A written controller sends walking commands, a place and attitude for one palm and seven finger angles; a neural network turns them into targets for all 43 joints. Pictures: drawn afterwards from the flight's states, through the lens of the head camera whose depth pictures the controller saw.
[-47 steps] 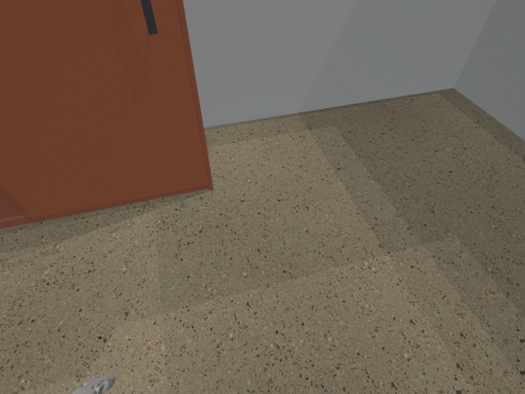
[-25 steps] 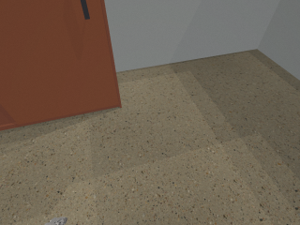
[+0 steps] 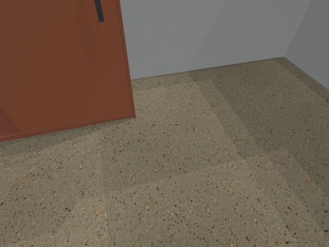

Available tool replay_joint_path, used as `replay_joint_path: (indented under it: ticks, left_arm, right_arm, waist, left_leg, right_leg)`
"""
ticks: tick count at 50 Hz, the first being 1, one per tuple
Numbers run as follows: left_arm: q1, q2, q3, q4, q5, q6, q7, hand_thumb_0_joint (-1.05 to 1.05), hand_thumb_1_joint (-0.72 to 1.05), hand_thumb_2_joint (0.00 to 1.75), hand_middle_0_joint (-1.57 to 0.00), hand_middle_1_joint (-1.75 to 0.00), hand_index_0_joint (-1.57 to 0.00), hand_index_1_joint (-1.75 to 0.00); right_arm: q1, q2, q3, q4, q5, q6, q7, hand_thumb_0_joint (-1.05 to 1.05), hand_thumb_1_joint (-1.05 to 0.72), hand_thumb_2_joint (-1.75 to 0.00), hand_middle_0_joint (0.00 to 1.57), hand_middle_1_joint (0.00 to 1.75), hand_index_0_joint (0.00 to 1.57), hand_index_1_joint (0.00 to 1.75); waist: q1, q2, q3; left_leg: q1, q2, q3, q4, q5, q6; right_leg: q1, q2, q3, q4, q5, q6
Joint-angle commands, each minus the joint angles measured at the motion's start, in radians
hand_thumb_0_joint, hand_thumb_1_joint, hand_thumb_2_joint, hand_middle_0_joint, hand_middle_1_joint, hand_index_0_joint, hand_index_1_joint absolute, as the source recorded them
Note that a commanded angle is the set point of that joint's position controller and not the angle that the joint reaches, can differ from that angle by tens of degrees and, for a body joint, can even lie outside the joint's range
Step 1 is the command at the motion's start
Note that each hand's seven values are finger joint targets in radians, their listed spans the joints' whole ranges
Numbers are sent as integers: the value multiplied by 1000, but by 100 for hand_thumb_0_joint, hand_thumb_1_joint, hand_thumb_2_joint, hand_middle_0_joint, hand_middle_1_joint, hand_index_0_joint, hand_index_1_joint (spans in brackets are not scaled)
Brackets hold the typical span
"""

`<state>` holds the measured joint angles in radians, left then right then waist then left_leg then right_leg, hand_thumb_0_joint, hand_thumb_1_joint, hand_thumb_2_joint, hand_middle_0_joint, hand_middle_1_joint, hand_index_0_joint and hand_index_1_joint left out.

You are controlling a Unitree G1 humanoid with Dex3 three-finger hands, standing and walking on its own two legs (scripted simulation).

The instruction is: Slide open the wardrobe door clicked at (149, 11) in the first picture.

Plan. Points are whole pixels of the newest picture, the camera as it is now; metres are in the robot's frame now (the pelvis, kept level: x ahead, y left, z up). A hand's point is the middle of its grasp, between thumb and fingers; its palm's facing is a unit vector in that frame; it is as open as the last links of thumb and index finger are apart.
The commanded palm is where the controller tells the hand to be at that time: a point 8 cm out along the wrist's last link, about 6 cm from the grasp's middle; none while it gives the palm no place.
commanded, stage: look at it before walking up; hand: right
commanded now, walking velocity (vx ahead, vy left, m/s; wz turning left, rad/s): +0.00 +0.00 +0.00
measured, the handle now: out of the picture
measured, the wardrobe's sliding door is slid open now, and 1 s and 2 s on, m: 0.00 0.00 0.00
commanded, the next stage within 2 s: walk to a spot facing it in 0.50 s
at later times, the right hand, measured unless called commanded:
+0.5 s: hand out of the picture +0.08 -0.24 -0.16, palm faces -0.03 +0.94 -0.33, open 7.4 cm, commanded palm none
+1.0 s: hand out of the picture +0.07 -0.18 -0.18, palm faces -0.15 +0.95 -0.27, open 7.4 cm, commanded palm none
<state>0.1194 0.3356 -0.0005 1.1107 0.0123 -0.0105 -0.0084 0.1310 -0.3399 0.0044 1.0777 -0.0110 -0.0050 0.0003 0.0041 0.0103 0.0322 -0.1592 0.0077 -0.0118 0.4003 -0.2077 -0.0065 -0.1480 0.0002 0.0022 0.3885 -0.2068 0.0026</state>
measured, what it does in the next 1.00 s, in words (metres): stands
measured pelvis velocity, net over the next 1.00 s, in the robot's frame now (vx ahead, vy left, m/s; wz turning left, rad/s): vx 0.00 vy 0.03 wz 0.20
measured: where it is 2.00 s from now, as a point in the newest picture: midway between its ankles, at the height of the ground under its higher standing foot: (149, 244)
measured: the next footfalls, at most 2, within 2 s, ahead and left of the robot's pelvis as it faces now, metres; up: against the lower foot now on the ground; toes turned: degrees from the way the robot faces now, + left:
right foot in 1.50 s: +0.29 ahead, -0.04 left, +0.00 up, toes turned +22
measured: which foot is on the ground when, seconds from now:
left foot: down 0.00-1.00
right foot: down 0.00-0.98, up 1.00-1.00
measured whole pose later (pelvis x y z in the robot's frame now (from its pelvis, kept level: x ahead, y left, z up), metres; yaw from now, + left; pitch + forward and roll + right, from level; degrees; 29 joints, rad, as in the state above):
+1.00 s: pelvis +0.00 +0.03 -0.03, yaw +11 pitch -1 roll -2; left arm 0.17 0.24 0.03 1.00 0.02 0.03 0.00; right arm 0.26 -0.23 -0.04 0.96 -0.02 0.05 0.03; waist -0.04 -0.01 0.06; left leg -0.30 -0.01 0.01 0.68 -0.41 0.00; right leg -0.25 -0.10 -0.16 0.67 -0.41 0.03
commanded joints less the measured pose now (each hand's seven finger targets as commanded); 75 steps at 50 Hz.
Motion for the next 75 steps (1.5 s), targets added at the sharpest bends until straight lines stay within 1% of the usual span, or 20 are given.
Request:
replay_joint_path:
  ticks: [1, 31, 35, 40, 42, 43, 45, 47, 48, 49, 50, 51, 52, 55, 59, 68, 71, 72, 74, 75]
  left_arm:
    - [-57, 208, 40, -64, -2, -22, 17, 0, 90, 90, -20, -30, -20, -30]
    - [-63, 212, 40, -59, -3, -24, 22, 0, 90, 90, -20, -30, -20, -30]
    - [17, 91, 28, -67, -2, 0, 31, 0, 90, 90, -20, -30, -20, -30]
    - [23, 125, 61, -130, 2, 19, 40, 0, 90, 90, -20, -30, -20, -30]
    - [17, 139, 74, -153, 2, 17, 41, 0, 90, 90, -20, -30, -20, -30]
    - [16, 138, 77, -163, 2, 14, 40, 0, 90, 90, -20, -30, -20, -30]
    - [-8, 137, 81, -186, 7, 10, 36, 0, 90, 90, -20, -30, -20, -30]
    - [-68, 135, 88, -204, 13, 13, 30, 0, 90, 90, -20, -30, -20, -30]
    - [-85, 126, 87, -212, 11, 20, 25, 0, 90, 90, -20, -30, -20, -30]
    - [-69, 49, 73, -228, 2, 31, 18, 0, 90, 90, -20, -30, -20, -30]
    - [-100, -4, 60, -284, 9, 23, 10, 0, 90, 90, -20, -30, -20, -30]
    - [-125, 42, 70, -295, 12, 16, 5, 0, 90, 90, -20, -30, -20, -30]
    - [-95, 42, 74, -284, 8, 6, -2, 0, 90, 90, -20, -30, -20, -30]
    - [-54, 26, 80, -242, 15, -9, -6, 0, 90, 90, -20, -30, -20, -30]
    - [-16, -25, 77, -234, 13, -11, -7, 0, 90, 90, -20, -30, -20, -30]
    - [-147, -52, 70, -307, 4, -35, -8, 0, 90, 90, -20, -30, -20, -30]
    - [-119, -55, 69, -310, -3, -47, -6, 0, 90, 90, -20, -30, -20, -30]
    - [-74, -49, 71, -297, -5, -51, -2, 0, 90, 90, -20, -30, -20, -30]
    - [168, 14, 86, -221, -3, -62, 22, 0, 90, 90, -20, -30, -20, -30]
    - [315, 129, 113, -183, 12, -68, 33, 0, 90, 90, -20, -30, -20, -30]
  right_arm:
    - [-43, -208, -39, -60, 0, -21, -10, 0, -90, -90, 20, 30, 20, 30]
    - [-33, -211, -41, -52, -1, -22, -10, 0, -90, -90, 20, 30, 20, 30]
    - [30, -102, -30, -62, 0, 15, -16, 0, -90, -90, 20, 30, 20, 30]
    - [44, -92, -51, -127, -6, 43, -5, 0, -90, -90, 20, 30, 20, 30]
    - [55, -64, -57, -150, -6, 50, 2, 0, -90, -90, 20, 30, 20, 30]
    - [59, -56, -61, -161, -7, 54, 3, 0, -90, -90, 20, 30, 20, 30]
    - [94, -39, -71, -175, -7, 57, 12, 0, -90, -90, 20, 30, 20, 30]
    - [176, -18, -79, -167, -11, 49, 28, 0, -90, -90, 20, 30, 20, 30]
    - [269, -28, -87, -138, -16, 40, 30, 0, -90, -90, 20, 30, 20, 30]
    - [346, -103, -101, -122, -27, 22, 20, 0, -90, -90, 20, 30, 20, 30]
    - [361, -181, -106, -135, -21, 8, 2, 0, -90, -90, 20, 30, 20, 30]
    - [343, -155, -107, -151, -10, 2, -13, 0, -90, -90, 20, 30, 20, 30]
    - [281, -130, -108, -168, -11, -8, -13, 0, -90, -90, 20, 30, 20, 30]
    - [233, -49, -89, -179, -8, -37, -6, 0, -90, -90, 20, 30, 20, 30]
    - [303, -37, -93, -144, -8, -55, -2, 0, -90, -90, 20, 30, 20, 30]
    - [372, -22, -95, -105, -22, -56, -16, 0, -90, -90, 20, 30, 20, 30]
    - [326, -39, -102, -119, -22, -49, -18, 0, -90, -90, 20, 30, 20, 30]
    - [297, -44, -105, -124, -21, -47, -18, 0, -90, -90, 20, 30, 20, 30]
    - [244, -24, -110, -140, -10, -50, -12, 0, -90, -90, 20, 30, 20, 30]
    - [271, 29, -108, -155, 5, -47, 0, 0, -90, -90, 20, 30, 20, 30]
  waist:
    - [-6, -6, -46]
    - [-6, -14, -71]
    - [2, 6, -74]
    - [2, -72, -24]
    - [-1, -171, -19]
    - [-4, -202, -21]
    - [-22, -203, -43]
    - [-77, -166, -55]
    - [-123, -84, -72]
    - [-150, 240, -31]
    - [-139, 431, 60]
    - [-123, 272, 99]
    - [-77, 195, 74]
    - [-37, 69, 49]
    - [-32, 56, -9]
    - [-81, 122, 14]
    - [-64, 136, 19]
    - [-38, 144, 13]
    - [72, 47, -74]
    - [116, -211, -192]
  left_leg:
    - [-2, 112, -99, -80, 60, 38]
    - [11, 110, -106, -78, 161, 39]
    - [-43, 102, -125, 3, 279, 28]
    - [-184, 31, -103, 156, 180, 18]
    - [-223, -11, -39, 341, -59, 0]
    - [-237, -13, -15, 461, -228, -9]
    - [-219, 30, -15, 515, -326, -7]
    - [-70, 39, 18, 343, -249, -1]
    - [75, 13, 36, 209, -169, 3]
    - [123, 147, -242, -67, -330, 47]
    - [49, 343, -699, -268, -347, 138]
    - [-12, 344, -666, -307, -411, 173]
    - [12, 303, -603, -285, -441, 195]
    - [-27, 223, -457, -218, -213, 186]
    - [66, 167, -345, -175, 13, 181]
    - [165, 192, -400, -132, 169, 213]
    - [84, 178, -399, -77, 250, 196]
    - [39, 160, -384, -43, 265, 180]
    - [-163, 48, -299, 204, 287, 122]
    - [-352, -70, -175, 487, -17, 73]
  right_leg:
    - [-8, -113, 99, -72, 86, -30]
    - [46, -122, 82, -70, 148, -26]
    - [54, -133, 14, 12, 183, -4]
    - [22, -207, 39, 2, 93, -40]
    - [-8, -304, 95, -50, 140, -105]
    - [-21, -354, 117, -66, 210, -151]
    - [-42, -392, 93, -76, 81, -176]
    - [-135, -350, 25, 9, -150, -114]
    - [-245, -292, -30, 163, -294, -63]
    - [-416, -130, -156, 511, -428, 22]
    - [-634, -16, -101, 771, -463, 52]
    - [-613, -69, 26, 790, -328, 31]
    - [-598, -100, 22, 775, -233, 24]
    - [-513, -116, 13, 746, -84, 46]
    - [-518, -99, -15, 684, -12, 63]
    - [-538, -86, -25, 446, -69, 65]
    - [-363, -54, -37, 299, -106, 44]
    - [-266, -42, -45, 232, -86, 39]
    - [154, -51, -32, 58, 2, 19]
    - [393, -307, 247, 7, -93, -36]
